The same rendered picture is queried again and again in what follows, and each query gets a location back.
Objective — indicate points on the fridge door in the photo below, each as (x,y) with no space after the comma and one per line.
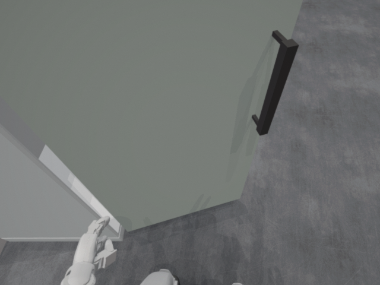
(148,103)

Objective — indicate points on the left robot forearm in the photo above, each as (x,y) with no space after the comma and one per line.
(81,273)

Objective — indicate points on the handle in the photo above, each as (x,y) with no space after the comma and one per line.
(282,66)

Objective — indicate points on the robot left shin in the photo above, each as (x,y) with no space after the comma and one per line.
(164,270)

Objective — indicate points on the left robot thigh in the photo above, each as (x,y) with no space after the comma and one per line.
(159,278)

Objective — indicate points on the left robot hand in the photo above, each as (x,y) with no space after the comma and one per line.
(89,246)

